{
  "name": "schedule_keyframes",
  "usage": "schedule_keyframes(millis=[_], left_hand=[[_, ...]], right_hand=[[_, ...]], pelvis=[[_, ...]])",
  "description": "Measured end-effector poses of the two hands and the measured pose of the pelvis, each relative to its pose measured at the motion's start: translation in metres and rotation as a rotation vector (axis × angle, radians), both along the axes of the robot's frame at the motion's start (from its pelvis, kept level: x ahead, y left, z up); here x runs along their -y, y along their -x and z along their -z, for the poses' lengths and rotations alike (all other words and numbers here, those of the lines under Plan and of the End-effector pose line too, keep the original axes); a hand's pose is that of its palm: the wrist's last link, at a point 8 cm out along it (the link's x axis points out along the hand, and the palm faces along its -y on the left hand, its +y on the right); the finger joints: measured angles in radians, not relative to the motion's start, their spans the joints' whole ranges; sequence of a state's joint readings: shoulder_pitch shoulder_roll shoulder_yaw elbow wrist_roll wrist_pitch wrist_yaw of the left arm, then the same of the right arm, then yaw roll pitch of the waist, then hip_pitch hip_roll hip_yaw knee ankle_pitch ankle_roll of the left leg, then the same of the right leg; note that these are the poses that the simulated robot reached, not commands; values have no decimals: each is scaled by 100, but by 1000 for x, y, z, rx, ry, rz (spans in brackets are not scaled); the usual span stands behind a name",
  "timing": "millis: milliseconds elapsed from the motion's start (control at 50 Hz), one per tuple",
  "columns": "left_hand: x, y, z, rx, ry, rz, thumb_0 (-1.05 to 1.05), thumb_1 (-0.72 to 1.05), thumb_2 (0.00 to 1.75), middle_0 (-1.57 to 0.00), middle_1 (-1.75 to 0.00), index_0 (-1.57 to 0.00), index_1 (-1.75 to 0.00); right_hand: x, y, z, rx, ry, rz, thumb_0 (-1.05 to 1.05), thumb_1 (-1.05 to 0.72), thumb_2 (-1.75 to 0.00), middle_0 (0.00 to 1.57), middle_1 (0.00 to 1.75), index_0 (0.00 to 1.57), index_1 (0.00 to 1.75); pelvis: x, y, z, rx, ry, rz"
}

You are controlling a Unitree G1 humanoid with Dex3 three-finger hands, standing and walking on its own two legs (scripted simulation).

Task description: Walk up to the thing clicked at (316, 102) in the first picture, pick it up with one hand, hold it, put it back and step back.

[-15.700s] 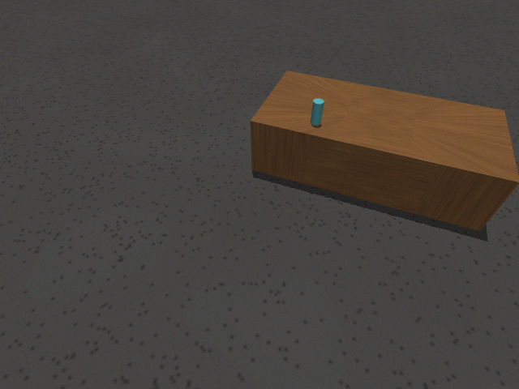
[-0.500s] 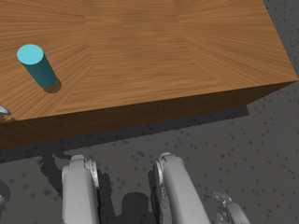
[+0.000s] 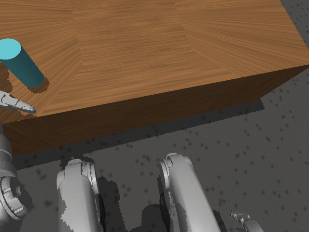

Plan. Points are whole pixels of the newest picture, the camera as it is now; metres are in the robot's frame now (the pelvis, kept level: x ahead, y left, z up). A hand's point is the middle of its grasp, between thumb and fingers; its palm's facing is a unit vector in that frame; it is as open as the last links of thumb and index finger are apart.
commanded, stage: close in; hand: left
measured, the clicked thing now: (21, 65) +0.53 +0.28 -0.02
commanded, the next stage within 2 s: rest palm in 0.02 s
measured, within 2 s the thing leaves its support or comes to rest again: leaves its support in 1.56 s
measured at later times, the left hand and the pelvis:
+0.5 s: hand (21, 82) +0.49 +0.28 -0.02, palm faces +0.26 -0.97 -0.02, open 17.1 cm; pelvis +0.01 +0.00 -0.01, yaw -1 degrees
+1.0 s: hand (21, 83) +0.49 +0.28 -0.03, palm faces +0.24 -0.97 -0.02, open 14.5 cm; pelvis +0.00 +0.00 -0.03, yaw -1 degrees
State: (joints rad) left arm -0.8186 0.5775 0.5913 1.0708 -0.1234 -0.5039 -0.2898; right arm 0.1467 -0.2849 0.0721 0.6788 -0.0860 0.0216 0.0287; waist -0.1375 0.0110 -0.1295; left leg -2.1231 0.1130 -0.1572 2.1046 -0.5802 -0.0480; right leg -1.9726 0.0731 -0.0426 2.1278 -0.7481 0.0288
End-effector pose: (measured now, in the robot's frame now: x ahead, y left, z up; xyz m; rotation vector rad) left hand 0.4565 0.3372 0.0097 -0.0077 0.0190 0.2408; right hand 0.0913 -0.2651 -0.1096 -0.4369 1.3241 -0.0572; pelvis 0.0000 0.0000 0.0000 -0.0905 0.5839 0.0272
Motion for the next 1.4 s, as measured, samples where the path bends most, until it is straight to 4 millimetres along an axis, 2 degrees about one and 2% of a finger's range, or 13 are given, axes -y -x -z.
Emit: schedule_keyframes(millis=[200,340,440,680,1040,1200,1400], left_hand=[[3,10,23,-21,6,-35,-1,-61,0,-4,-5,-6,-2],[12,4,26,-2,-21,-20,-1,-60,0,-5,-3,-6,-1],[15,1,27,2,-30,-15,-1,-56,3,-11,-7,-12,-6],[8,8,38,11,-25,-22,-1,-49,12,-27,-20,-27,-19],[7,-5,41,0,-30,-6,-1,-43,28,-51,-43,-52,-41],[5,-13,44,11,-27,-4,-1,-34,41,-65,-57,-66,-55],[9,-19,38,7,-34,6,0,-14,65,-87,-82,-90,-82]], right_hand=[[1,-24,-4,-7,17,-19,0,-93,-90,20,30,20,30],[-5,-42,5,11,1,-39,0,-93,-90,20,30,20,30],[-10,-46,13,24,-19,-37,0,-94,-90,20,30,20,30],[-9,-29,23,-13,-17,-41,0,-94,-90,20,30,20,30],[-4,0,26,-47,12,1,0,-95,-90,20,30,20,30],[-2,3,28,-66,19,-7,0,-94,-90,20,30,20,30],[-3,-2,29,-62,12,-2,0,-94,-90,20,30,20,30]], pelvis=[[-1,-9,-3,-21,-1,1],[-2,-12,1,-18,2,1],[-2,-12,5,-12,3,6],[-1,-5,18,10,3,12],[-3,1,29,28,14,18],[-2,-1,32,26,14,21],[-2,-3,31,22,15,22]])
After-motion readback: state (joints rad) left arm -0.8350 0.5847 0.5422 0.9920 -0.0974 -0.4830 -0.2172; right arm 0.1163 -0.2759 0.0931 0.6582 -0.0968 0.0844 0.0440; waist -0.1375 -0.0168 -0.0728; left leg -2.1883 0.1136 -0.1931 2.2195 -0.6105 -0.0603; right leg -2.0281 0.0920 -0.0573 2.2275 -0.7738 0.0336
